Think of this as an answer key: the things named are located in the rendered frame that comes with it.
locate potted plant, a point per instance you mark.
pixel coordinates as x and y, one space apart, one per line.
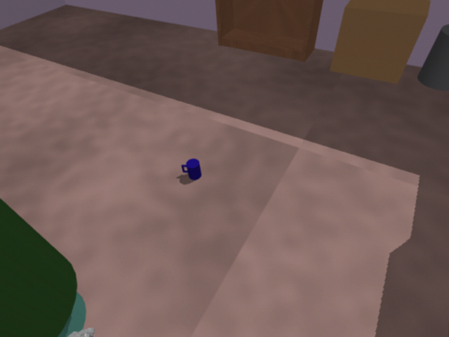
38 296

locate bookshelf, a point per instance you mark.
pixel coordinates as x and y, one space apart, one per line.
284 28

